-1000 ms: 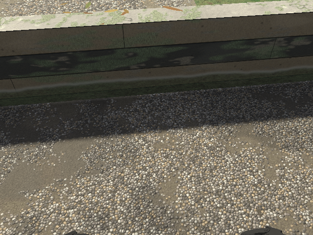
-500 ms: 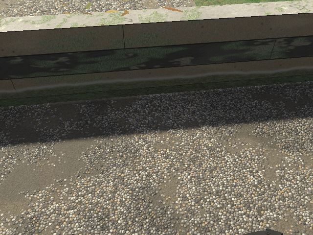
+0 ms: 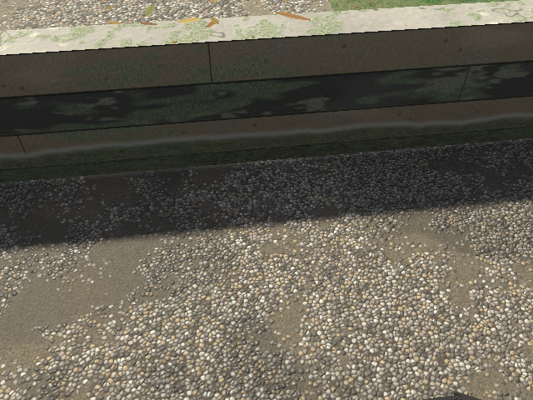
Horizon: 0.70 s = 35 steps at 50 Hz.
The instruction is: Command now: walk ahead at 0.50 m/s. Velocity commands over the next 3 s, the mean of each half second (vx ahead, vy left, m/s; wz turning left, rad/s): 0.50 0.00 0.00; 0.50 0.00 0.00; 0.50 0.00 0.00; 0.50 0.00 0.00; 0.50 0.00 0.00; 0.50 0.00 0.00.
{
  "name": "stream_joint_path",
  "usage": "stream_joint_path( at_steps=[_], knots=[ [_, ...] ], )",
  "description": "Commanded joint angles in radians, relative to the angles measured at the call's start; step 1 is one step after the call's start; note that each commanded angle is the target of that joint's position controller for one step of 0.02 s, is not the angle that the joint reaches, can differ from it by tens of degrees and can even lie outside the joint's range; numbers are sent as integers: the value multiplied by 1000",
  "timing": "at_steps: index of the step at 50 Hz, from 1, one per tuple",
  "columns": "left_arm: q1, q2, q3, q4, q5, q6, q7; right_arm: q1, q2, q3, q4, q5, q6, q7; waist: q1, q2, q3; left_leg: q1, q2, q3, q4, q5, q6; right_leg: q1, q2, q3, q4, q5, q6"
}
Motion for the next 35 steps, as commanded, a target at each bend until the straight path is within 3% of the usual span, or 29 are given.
stream_joint_path(
  at_steps=[1, 35],
  knots=[
    [-68, 93, 32, -94, 0, -17, 3, -85, -91, -31, -94, 0, -17, -3, 0, 3, -60, -12, 106, -108, -35, 248, 32, 40, -63, 79, -21, 211, -39],
    [-63, 93, 32, -91, 1, -15, 5, -77, -90, -31, -90, 0, -18, -3, 0, 3, -57, -12, 104, -110, -42, 238, 32, 40, -60, 84, -30, 208, -36]
  ],
)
